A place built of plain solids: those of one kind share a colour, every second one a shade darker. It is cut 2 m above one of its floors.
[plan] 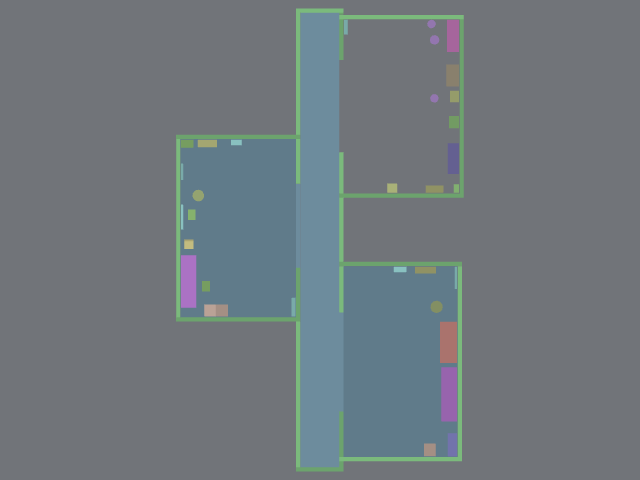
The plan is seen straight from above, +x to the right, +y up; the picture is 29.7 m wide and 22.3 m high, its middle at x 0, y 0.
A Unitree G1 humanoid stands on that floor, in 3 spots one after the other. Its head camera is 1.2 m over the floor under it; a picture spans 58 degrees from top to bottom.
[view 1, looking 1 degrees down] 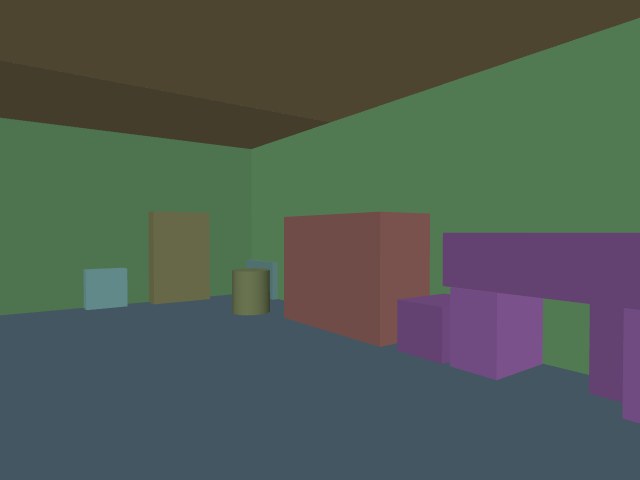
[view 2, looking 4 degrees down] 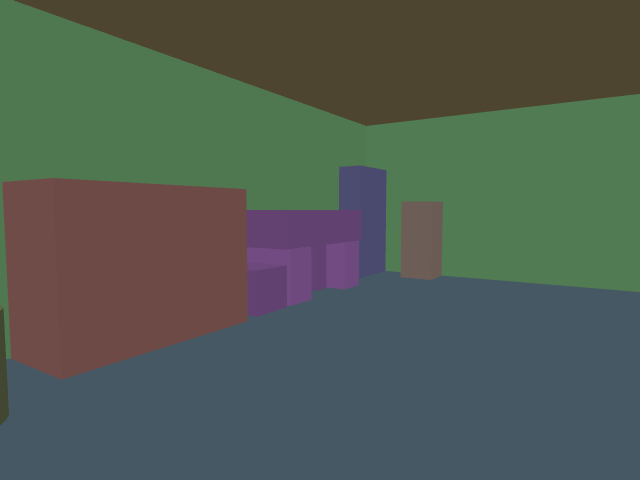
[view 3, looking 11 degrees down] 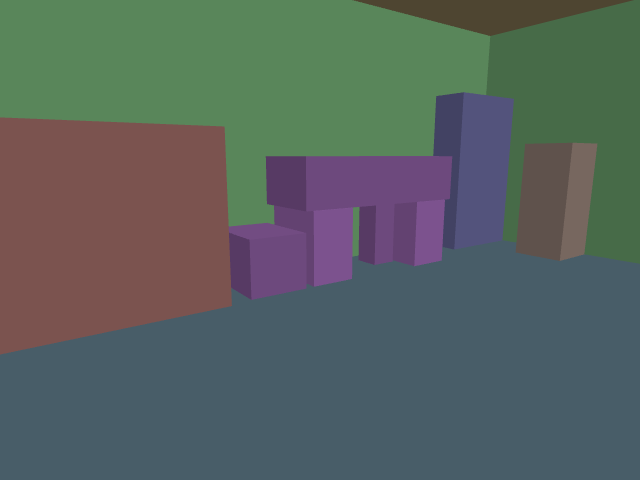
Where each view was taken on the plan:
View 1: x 2.43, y -8.99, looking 54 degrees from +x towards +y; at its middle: workbench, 5.36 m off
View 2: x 2.43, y -2.29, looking -57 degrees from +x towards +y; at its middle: desk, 5.89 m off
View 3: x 2.43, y -4.38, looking -35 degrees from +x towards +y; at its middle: desk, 3.98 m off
